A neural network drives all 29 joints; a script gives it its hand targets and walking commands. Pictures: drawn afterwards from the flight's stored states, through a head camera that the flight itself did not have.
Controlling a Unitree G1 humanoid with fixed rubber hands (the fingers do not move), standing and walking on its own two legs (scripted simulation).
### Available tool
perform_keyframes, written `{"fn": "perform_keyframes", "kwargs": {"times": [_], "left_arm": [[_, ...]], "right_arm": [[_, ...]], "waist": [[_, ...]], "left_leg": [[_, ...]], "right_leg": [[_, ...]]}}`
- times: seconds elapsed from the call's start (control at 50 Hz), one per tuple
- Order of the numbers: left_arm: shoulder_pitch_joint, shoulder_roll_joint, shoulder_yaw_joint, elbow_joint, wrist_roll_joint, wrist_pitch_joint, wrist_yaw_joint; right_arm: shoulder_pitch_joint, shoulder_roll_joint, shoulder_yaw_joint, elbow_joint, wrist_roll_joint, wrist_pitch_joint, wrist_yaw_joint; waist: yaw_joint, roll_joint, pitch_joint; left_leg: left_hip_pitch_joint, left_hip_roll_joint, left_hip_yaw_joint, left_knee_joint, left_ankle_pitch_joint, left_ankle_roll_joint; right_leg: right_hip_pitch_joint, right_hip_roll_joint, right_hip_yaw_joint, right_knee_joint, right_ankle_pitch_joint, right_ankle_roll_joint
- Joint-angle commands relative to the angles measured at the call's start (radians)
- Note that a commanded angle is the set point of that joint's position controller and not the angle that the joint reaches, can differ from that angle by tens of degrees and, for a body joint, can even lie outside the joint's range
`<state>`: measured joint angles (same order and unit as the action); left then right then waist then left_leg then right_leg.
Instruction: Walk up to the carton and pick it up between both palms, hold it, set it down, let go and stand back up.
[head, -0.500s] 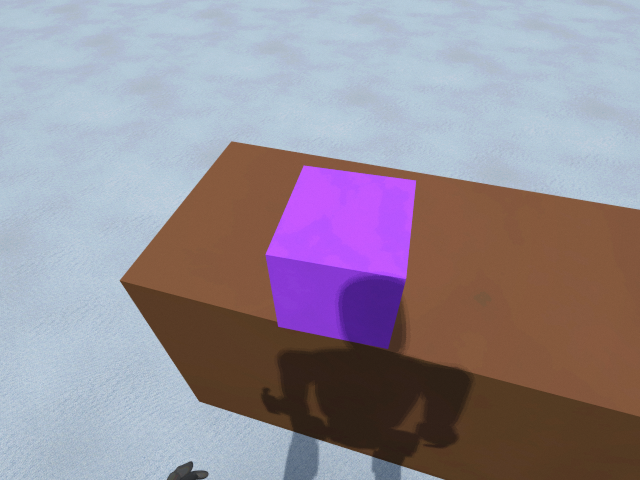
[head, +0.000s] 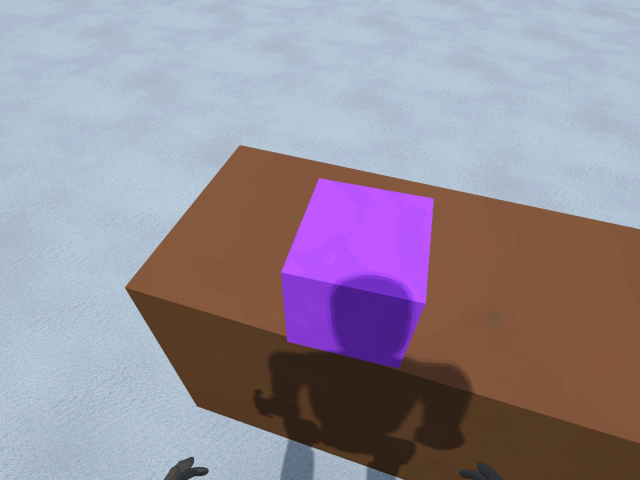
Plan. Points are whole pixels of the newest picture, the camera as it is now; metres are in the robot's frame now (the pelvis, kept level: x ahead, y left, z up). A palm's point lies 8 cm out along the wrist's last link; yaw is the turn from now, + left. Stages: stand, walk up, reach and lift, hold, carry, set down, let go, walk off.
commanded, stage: walk up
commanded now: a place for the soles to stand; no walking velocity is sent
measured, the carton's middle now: (358, 272) +0.46 -0.04 -0.04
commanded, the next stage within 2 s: none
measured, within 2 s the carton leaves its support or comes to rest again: neither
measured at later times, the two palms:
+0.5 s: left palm out of the picture +0.04 +0.29 -0.10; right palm out of the picture +0.13 -0.21 -0.10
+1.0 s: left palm (114, 444) +0.20 +0.30 -0.11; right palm out of the picture -0.02 -0.11 -0.09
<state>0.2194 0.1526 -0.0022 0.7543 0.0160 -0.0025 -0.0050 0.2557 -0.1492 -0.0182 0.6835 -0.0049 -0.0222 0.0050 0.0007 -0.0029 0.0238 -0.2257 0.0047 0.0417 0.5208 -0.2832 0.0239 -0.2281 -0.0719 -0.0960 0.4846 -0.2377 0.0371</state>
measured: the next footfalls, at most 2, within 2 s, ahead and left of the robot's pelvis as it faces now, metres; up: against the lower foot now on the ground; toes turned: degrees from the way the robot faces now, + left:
left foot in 0.62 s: +0.09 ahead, +0.23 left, +0.00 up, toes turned -24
right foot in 1.08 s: -0.01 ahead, +0.02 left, +0.00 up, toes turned -24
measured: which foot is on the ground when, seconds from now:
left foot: down 0.00-0.28, up 0.30-0.60, down 0.62-1.00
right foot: down 0.00-0.62, up 0.64-1.00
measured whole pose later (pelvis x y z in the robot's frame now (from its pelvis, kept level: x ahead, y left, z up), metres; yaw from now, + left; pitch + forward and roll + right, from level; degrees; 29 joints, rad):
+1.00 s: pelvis -0.03 +0.15 -0.01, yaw -22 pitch +0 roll +0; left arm 0.17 0.17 0.04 0.65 0.04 0.04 0.00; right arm 0.28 -0.17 -0.02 0.60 -0.03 -0.03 -0.02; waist -0.06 -0.03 0.04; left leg -0.28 0.12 0.30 0.57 -0.28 0.03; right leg -0.47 0.01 0.02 0.89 -0.45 0.06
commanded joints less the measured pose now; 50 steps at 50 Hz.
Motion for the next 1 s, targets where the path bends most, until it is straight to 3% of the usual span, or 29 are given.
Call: {"fn": "perform_keyframes", "kwargs": {"times": [0.0, 0.26, 0.28, 0.3, 0.32, 0.34, 0.38, 0.42, 0.46, 0.52, 0.56, 0.58, 0.6, 0.62, 0.64, 0.68, 0.72, 0.8, 0.86, 0.9, 0.98], "left_arm": [[-0.003, 0.069, 0.017, -0.074, -0.001, -0.018, 0.002], [0.01, 0.08, 0.015, -0.067, -0.006, -0.02, -0.004], [0.136, 0.113, 0.052, -0.085, 0.001, -0.036, 0.043], [0.194, 0.202, 0.09, -0.083, 0.015, -0.041, 0.072], [0.232, 0.216, 0.11, -0.091, 0.023, -0.044, 0.101], [0.221, 0.202, 0.116, -0.1, 0.025, -0.048, 0.128], [0.145, 0.155, 0.102, -0.128, 0.03, -0.052, 0.143], [0.1, 0.139, 0.097, -0.155, 0.033, -0.058, 0.136], [0.104, 0.164, 0.109, -0.166, 0.036, -0.062, 0.127], [0.064, 0.214, 0.127, -0.19, 0.034, -0.051, 0.112], [0.009, 0.234, 0.129, -0.209, 0.028, -0.028, 0.088], [0.02, 0.211, 0.12, -0.205, 0.023, -0.013, 0.074], [0.06, 0.126, 0.089, -0.199, 0.019, -0.002, 0.062], [0.04, 0.08, 0.068, -0.242, 0.011, 0.005, 0.075], [-0.007, 0.096, 0.071, -0.254, 0.026, 0.008, 0.094], [0.018, 0.132, 0.076, -0.234, 0.02, 0.008, 0.099], [0.066, 0.146, 0.079, -0.193, 0.032, 0.016, 0.081], [0.002, 0.127, 0.073, -0.192, 0.036, 0.031, 0.043], [-0.053, 0.094, 0.062, -0.196, 0.037, 0.033, 0.024], [-0.082, 0.066, 0.054, -0.198, 0.034, 0.029, 0.013], [-0.064, 0.022, 0.048, -0.199, 0.024, 0.011, 0.005]], "right_arm": [[0.003, -0.088, -0.026, -0.08, -0.001, -0.021, -0.002], [0.027, -0.089, -0.021, -0.056, -0.005, -0.019, 0.003], [-0.12, -0.182, -0.049, -0.123, -0.048, 0.011, 0.031], [-0.128, -0.131, -0.039, -0.163, -0.071, 0.035, 0.044], [-0.141, -0.12, -0.037, -0.185, -0.093, 0.056, 0.053], [-0.152, -0.115, -0.038, -0.203, -0.093, 0.075, 0.056], [-0.142, -0.108, -0.035, -0.223, -0.073, 0.09, 0.054], [-0.138, -0.109, -0.027, -0.215, -0.061, 0.098, 0.058], [-0.175, -0.105, -0.02, -0.218, -0.054, 0.107, 0.066], [-0.196, -0.094, -0.009, -0.225, -0.041, 0.112, 0.075], [-0.111, -0.093, -0.011, -0.205, -0.032, 0.102, 0.07], [-0.056, -0.111, -0.02, -0.185, -0.035, 0.093, 0.064], [-0.032, -0.167, -0.035, -0.193, -0.047, 0.08, 0.055], [-0.089, -0.282, -0.06, -0.231, -0.044, 0.077, 0.043], [-0.124, -0.297, -0.066, -0.252, -0.041, 0.078, 0.025], [-0.182, -0.212, -0.046, -0.263, -0.037, 0.073, -0.005], [-0.187, -0.145, -0.029, -0.255, -0.032, 0.05, -0.014], [-0.078, -0.107, -0.034, -0.216, -0.034, -0.016, -0.034], [-0.009, -0.11, -0.036, -0.188, -0.034, -0.043, -0.044], [0.014, -0.118, -0.035, -0.171, -0.031, -0.047, -0.042], [-0.01, -0.152, -0.037, -0.16, -0.023, -0.023, -0.025]], "waist": [[0.001, 0.015, -0.061], [-0.004, 0.007, -0.032], [0.065, 0.15, 0.0], [0.062, -0.003, 0.004], [0.079, -0.064, 0.004], [0.062, -0.055, -0.004], [0.01, -0.086, -0.046], [0.001, -0.124, -0.074], [0.016, -0.16, -0.078], [0.013, -0.208, -0.084], [-0.026, -0.217, -0.092], [-0.043, -0.125, -0.099], [-0.046, 0.1, -0.101], [-0.043, 0.37, -0.075], [-0.053, 0.339, -0.022], [-0.012, 0.168, 0.017], [0.003, 0.113, -0.025], [-0.043, 0.04, -0.036], [-0.067, 0.063, -0.042], [-0.074, 0.101, -0.053], [-0.045, 0.17, -0.076]], "left_leg": [[-0.025, 0.092, -0.102, -0.105, 0.231, 0.015], [-0.049, 0.077, -0.111, -0.125, 0.12, 0.007], [-0.157, -0.014, 0.061, 0.1, -0.084, 0.001], [-0.345, -0.026, 0.062, 0.266, -0.24, -0.008], [-0.458, 0.018, -0.006, 0.495, -0.332, -0.006], [-0.489, 0.063, -0.078, 0.61, -0.293, -0.006], [-0.462, 0.101, -0.116, 0.669, -0.189, -0.028], [-0.409, 0.101, -0.078, 0.612, -0.16, -0.06], [-0.366, 0.108, -0.057, 0.537, -0.18, -0.069], [-0.221, 0.094, -0.021, 0.373, -0.192, -0.044], [-0.046, 0.049, 0.034, 0.179, -0.092, -0.02], [0.043, 0.014, 0.05, 0.07, -0.031, -0.017], [0.059, 0.098, -0.064, -0.053, -0.091, -0.009], [-0.055, 0.311, -0.38, -0.222, -0.234, 0.087], [-0.147, 0.364, -0.431, -0.286, -0.289, 0.15], [-0.118, 0.372, -0.361, -0.232, -0.224, 0.173], [-0.043, 0.347, -0.274, -0.191, -0.094, 0.188], [0.071, 0.403, -0.254, -0.211, -0.034, 0.222], [0.161, 0.404, -0.195, -0.214, 0.009, 0.201], [0.159, 0.382, -0.114, -0.204, 0.074, 0.182], [0.037, 0.336, 0.041, -0.155, 0.16, 0.148]], "right_leg": [[0.064, -0.037, 0.048, -0.044, 0.131, -0.025], [0.054, -0.044, 0.048, -0.08, 0.065, -0.032], [0.051, -0.193, 0.274, -0.134, 0.114, -0.089], [0.147, -0.335, 0.477, -0.17, 0.081, -0.19], [0.164, -0.411, 0.565, -0.183, 0.107, -0.256], [0.138, -0.402, 0.538, -0.18, 0.106, -0.252], [0.076, -0.301, 0.408, -0.179, 0.03, -0.18], [0.026, -0.232, 0.326, -0.173, 0.065, -0.147], [-0.01, -0.223, 0.325, -0.16, 0.097, -0.149], [-0.11, -0.187, 0.314, -0.121, 0.03, -0.115], [-0.204, -0.12, 0.274, -0.034, -0.008, -0.069], [-0.25, -0.055, 0.245, 0.08, -0.072, -0.039], [-0.315, 0.048, 0.18, 0.289, -0.205, 0.005], [-0.444, 0.183, 0.143, 0.5, -0.481, 0.046], [-0.448, 0.148, 0.231, 0.691, -0.466, 0.034], [-0.485, 0.108, 0.251, 0.818, -0.345, 0.046], [-0.467, 0.078, 0.212, 0.851, -0.256, 0.058], [-0.503, 0.069, 0.225, 0.789, -0.233, 0.054], [-0.52, 0.062, 0.207, 0.624, -0.223, 0.045], [-0.458, 0.062, 0.173, 0.501, -0.218, 0.036], [-0.219, 0.095, 0.076, 0.301, -0.203, 0.004]]}}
